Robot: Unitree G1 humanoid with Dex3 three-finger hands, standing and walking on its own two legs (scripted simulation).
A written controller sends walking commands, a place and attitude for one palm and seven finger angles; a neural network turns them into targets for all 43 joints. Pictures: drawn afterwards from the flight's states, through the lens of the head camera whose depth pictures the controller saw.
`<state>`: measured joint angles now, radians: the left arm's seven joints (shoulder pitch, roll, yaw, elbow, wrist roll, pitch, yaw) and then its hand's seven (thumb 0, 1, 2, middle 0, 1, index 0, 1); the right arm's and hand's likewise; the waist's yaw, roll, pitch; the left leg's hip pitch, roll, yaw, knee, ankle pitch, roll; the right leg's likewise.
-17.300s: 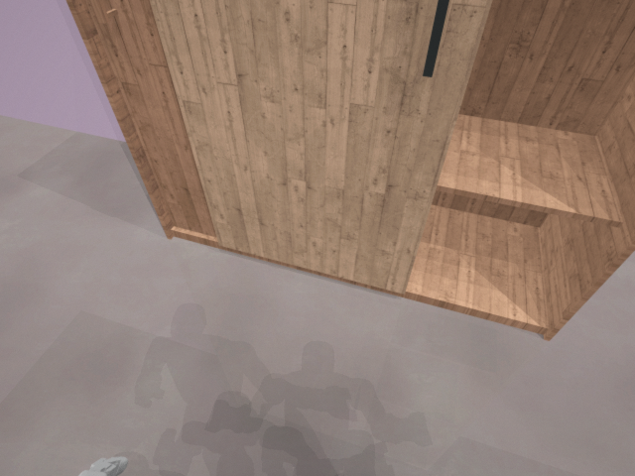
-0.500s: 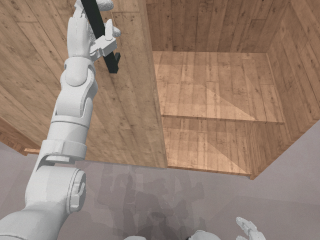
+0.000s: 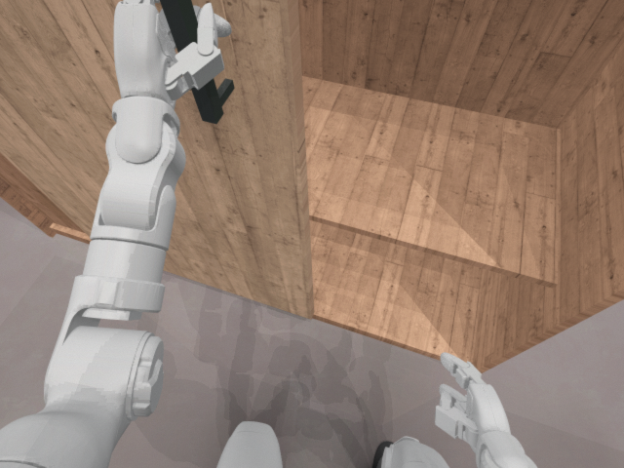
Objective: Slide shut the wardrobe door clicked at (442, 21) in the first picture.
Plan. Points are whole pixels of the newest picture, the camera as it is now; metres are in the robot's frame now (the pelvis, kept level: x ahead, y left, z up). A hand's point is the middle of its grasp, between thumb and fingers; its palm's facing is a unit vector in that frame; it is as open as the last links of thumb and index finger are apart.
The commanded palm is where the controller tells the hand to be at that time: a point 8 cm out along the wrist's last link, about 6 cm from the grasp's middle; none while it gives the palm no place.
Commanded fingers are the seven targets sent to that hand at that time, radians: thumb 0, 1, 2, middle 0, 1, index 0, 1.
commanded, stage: step sideways, sliding the door along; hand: left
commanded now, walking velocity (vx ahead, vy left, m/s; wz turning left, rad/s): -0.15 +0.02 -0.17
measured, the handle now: out of the picture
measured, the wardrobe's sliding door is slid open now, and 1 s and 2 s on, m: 0.49 0.30 0.18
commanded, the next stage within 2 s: none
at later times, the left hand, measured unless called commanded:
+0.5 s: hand (288, 71) +0.42 +0.11 +0.24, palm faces +0.23 -0.97 -0.06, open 6.6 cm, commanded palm +0.39 +0.08 +0.24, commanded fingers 0.00 0.90 0.90 -0.45 -1.40 -0.45 -1.40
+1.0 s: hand (399, 100) +0.40 +0.01 +0.24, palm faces +0.00 -0.99 -0.11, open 6.6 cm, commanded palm +0.39 +0.02 +0.24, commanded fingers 0.00 0.90 0.90 -0.45 -1.40 -0.45 -1.40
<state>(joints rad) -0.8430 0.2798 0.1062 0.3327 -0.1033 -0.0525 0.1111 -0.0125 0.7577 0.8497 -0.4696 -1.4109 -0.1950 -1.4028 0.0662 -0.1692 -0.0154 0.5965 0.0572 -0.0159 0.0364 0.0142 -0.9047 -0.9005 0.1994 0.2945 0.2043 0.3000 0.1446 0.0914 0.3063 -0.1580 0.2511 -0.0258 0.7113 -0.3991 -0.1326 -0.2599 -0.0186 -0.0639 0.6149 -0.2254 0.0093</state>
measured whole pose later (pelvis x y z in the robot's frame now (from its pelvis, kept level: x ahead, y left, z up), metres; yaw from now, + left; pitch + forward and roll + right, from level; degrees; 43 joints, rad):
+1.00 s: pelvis +0.03 -0.08 +0.01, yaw -4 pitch -3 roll -1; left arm -0.45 0.20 0.02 -0.12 -0.05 -0.15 0.10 -0.03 0.75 0.81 -0.52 -1.40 -0.12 -1.32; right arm -0.01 -0.16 -0.03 0.62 0.03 -0.05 0.03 0.02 -0.90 -0.90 0.20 0.29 0.20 0.30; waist 0.05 0.04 0.24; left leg -0.27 0.24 0.10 0.70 -0.33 -0.08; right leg -0.28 0.05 -0.06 0.59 -0.26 -0.05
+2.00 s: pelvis -0.07 -0.24 +0.02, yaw -7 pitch -4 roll +0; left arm -0.72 0.26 0.14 0.34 -0.13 0.01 0.16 0.01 0.81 0.86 -0.40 -1.40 -0.10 -1.32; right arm 0.08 -0.20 -0.04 0.67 0.03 -0.05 -0.01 0.02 -0.91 -0.90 0.20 0.29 0.20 0.30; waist 0.07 0.06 0.18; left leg -0.16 0.16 0.04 0.46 -0.15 -0.02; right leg -0.45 0.15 -0.07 1.00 -0.30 0.05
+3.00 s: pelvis -0.03 -0.35 +0.01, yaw -5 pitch +0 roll -1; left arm -0.49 0.20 0.05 -0.02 -0.08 -0.12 0.05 -0.02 0.76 0.86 -0.50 -1.40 -0.15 -1.33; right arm 0.08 -0.16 -0.05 0.62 0.05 -0.06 0.02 0.02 -0.90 -0.90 0.20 0.29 0.21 0.30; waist 0.02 0.07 0.14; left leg -0.21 0.39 0.13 0.49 -0.16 -0.13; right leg -0.30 -0.05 -0.03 0.58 -0.28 0.06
